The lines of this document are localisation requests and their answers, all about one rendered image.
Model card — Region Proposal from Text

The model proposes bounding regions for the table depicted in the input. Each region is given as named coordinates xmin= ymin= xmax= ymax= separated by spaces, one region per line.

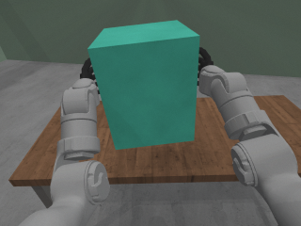
xmin=8 ymin=95 xmax=301 ymax=209

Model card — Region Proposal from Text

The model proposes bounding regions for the right robot upper arm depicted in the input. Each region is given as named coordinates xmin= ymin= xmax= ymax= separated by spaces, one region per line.
xmin=230 ymin=134 xmax=301 ymax=226

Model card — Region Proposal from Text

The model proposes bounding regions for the left robot forearm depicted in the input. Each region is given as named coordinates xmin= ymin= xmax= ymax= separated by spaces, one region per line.
xmin=50 ymin=78 xmax=101 ymax=199

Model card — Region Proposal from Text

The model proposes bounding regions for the right robot forearm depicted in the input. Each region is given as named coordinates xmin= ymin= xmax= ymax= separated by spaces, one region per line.
xmin=198 ymin=65 xmax=298 ymax=172

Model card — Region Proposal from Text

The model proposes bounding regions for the carton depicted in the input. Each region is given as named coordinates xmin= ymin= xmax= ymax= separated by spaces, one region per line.
xmin=87 ymin=20 xmax=200 ymax=150

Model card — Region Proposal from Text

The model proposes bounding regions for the right robot hand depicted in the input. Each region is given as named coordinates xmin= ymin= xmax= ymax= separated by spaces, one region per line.
xmin=197 ymin=47 xmax=214 ymax=86

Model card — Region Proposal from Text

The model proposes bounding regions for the left robot hand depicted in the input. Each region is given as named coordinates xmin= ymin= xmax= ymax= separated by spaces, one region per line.
xmin=80 ymin=58 xmax=100 ymax=94

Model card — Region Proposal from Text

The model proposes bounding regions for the left robot upper arm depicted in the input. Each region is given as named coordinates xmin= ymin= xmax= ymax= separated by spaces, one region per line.
xmin=18 ymin=160 xmax=110 ymax=226

